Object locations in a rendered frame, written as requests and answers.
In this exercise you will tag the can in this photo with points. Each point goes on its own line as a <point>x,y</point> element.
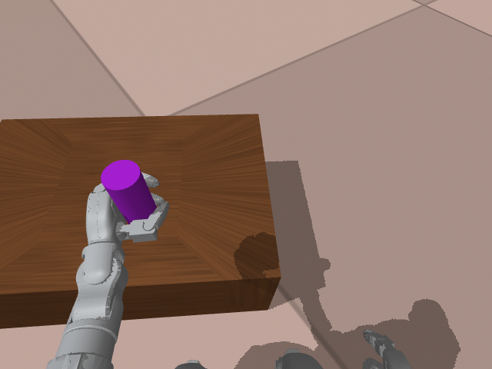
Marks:
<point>126,185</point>

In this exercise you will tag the left robot hand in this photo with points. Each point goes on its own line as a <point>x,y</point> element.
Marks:
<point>104,221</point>

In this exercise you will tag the left robot arm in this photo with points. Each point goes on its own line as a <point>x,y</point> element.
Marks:
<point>91,332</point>

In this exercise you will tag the right robot hand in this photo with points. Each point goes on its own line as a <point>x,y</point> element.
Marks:
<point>384,346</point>

